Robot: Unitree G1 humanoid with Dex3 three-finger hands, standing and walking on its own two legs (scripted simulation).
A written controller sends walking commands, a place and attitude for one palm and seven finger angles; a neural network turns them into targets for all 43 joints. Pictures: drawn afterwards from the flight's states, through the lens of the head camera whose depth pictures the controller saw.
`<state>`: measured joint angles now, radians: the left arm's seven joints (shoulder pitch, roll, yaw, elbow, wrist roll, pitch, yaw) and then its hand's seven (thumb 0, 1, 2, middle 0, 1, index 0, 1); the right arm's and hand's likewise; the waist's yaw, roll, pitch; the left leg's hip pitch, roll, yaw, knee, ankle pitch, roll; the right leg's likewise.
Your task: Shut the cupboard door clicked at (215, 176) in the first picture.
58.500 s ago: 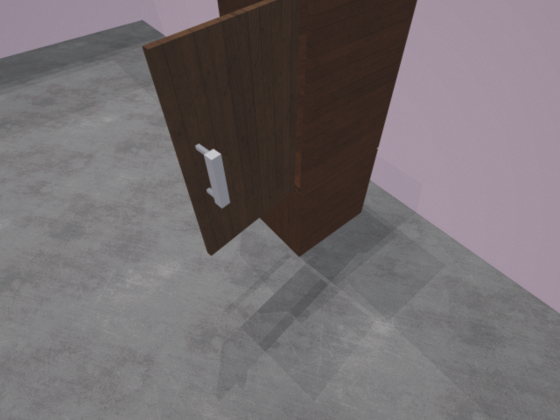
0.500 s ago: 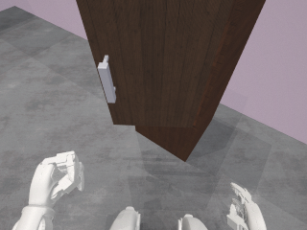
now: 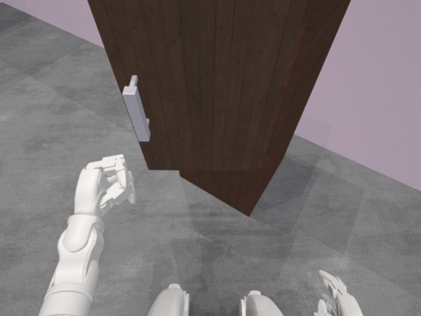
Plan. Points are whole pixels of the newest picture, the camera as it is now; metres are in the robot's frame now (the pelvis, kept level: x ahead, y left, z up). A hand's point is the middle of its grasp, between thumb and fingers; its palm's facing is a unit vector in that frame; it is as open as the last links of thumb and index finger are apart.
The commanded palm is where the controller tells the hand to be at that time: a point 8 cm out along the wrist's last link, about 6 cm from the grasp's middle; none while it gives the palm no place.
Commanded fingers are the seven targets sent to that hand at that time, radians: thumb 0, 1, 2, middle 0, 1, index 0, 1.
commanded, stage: bring the fist close to the handle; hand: left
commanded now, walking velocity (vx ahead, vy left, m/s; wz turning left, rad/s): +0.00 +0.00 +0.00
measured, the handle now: (139, 109) +0.54 +0.18 +0.05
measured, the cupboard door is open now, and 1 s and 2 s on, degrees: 33 33 15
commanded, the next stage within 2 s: push the door shut along its arc in 0.86 s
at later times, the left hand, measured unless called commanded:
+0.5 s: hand (153, 137) +0.45 +0.14 +0.06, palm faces +0.02 -1.00 -0.02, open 3.1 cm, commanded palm +0.42 +0.19 +0.05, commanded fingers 0.00 0.90 0.90 -1.30 -1.50 -1.30 -1.50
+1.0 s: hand (148, 138) +0.45 +0.15 +0.05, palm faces +0.02 -1.00 -0.01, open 3.1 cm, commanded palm +0.42 +0.20 +0.05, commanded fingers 0.00 0.90 0.90 -1.30 -1.50 -1.30 -1.50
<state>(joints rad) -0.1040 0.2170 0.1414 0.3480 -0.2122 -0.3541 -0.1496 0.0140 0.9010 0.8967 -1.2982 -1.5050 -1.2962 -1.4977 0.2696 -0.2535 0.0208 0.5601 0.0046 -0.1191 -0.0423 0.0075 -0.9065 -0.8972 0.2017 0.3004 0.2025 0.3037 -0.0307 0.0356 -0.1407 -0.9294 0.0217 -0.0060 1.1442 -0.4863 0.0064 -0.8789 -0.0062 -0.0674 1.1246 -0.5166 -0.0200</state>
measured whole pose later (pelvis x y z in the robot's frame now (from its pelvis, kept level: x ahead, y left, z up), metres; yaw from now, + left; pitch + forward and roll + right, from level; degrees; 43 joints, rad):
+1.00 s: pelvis +0.00 +0.00 +0.00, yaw -1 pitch +20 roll -1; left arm -0.64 0.28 0.28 0.97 -0.13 -0.50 -0.12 0.01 0.90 0.90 -1.30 -1.51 -1.30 -1.50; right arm 0.31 -0.25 -0.01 0.63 -0.02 -0.01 -0.01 0.00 -0.91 -0.90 0.20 0.30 0.20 0.30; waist -0.10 0.03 -0.14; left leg -1.01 0.03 0.01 1.14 -0.47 0.01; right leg -0.97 0.00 -0.05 1.12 -0.50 -0.02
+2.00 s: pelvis -0.01 +0.01 -0.04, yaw -3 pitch +28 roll -4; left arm -1.20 0.58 0.32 1.33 -0.04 -0.35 -0.31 0.01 0.90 0.90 -1.30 -1.50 -1.30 -1.50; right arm 0.38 -0.28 0.05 0.64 -0.03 -0.02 0.00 0.00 -0.91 -0.90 0.20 0.30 0.20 0.30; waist -0.26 0.06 -0.12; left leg -1.29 0.05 -0.02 1.30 -0.50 0.02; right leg -1.22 0.02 -0.07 1.23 -0.50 -0.01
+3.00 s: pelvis +0.01 +0.01 -0.02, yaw -4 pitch +29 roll -3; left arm -1.16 0.46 0.42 1.28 0.05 -0.37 0.08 0.02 0.89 0.90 -1.30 -1.50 -1.29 -1.50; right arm 0.47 -0.22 0.04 0.64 -0.09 0.00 0.10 0.00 -0.91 -0.90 0.20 0.30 0.20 0.30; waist -0.27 0.08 -0.13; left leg -1.23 0.07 0.00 1.22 -0.50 0.01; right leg -1.18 0.04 -0.05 1.16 -0.49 -0.01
